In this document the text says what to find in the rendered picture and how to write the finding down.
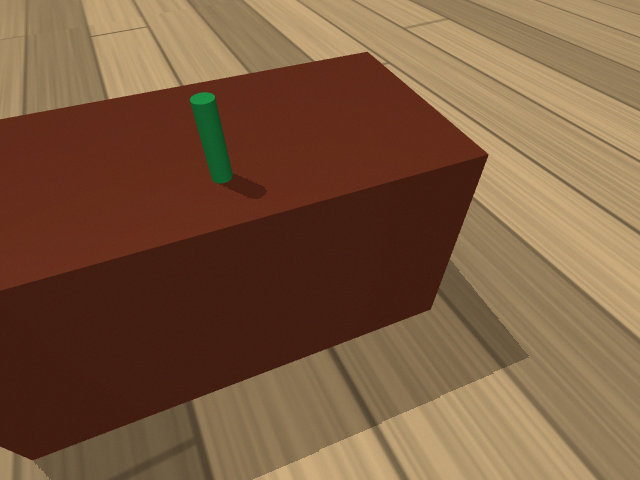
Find can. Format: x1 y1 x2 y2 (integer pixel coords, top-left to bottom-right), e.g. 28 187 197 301
190 92 233 183

